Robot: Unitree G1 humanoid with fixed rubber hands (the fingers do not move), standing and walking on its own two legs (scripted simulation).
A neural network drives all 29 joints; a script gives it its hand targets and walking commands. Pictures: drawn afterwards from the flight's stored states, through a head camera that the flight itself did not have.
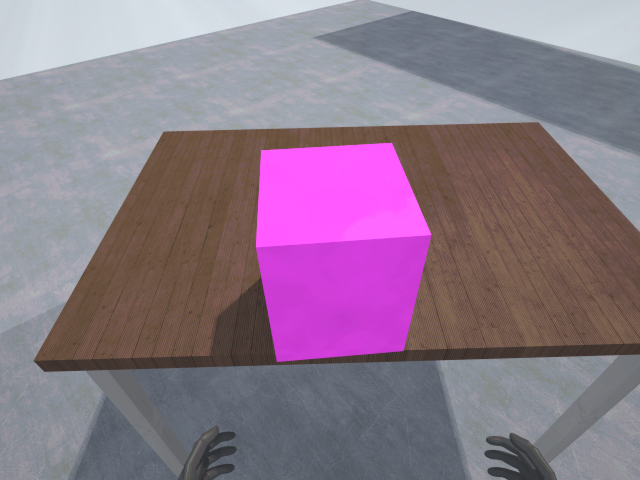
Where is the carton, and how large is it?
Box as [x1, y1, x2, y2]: [256, 143, 430, 361]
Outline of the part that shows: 391,143 261,150 256,250 277,361 403,350 428,247 430,233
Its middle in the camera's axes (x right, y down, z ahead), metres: +0.02 +0.02 +0.60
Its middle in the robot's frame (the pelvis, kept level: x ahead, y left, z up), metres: +0.45 +0.02 +0.05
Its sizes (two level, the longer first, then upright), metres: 0.210 0.200 0.250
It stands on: a table, 0.70 m high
